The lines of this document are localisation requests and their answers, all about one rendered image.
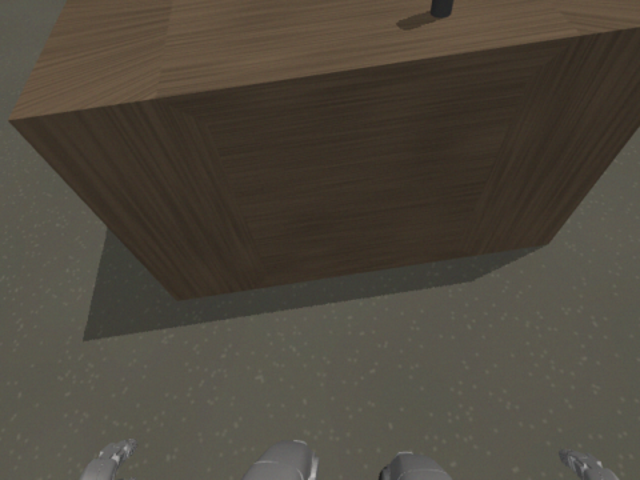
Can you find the can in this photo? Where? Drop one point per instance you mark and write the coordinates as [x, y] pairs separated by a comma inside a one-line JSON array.
[[441, 8]]

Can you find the right robot hand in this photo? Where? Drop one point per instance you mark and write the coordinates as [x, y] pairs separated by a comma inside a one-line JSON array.
[[586, 466]]

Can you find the left robot hand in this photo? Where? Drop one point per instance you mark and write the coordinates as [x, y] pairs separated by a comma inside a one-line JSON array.
[[109, 460]]

